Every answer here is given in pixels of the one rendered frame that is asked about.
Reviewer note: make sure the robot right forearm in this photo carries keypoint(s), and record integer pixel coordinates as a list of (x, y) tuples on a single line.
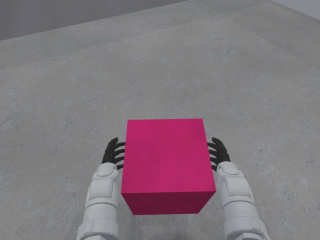
[(240, 214)]

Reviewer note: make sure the robot left hand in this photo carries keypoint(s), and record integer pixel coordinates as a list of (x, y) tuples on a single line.
[(110, 153)]

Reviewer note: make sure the carton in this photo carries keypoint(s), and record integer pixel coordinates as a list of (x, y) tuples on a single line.
[(167, 167)]

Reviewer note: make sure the robot right hand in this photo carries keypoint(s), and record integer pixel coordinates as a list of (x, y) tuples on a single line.
[(220, 153)]

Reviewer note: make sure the robot left forearm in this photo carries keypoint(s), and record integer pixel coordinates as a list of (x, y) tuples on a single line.
[(101, 206)]

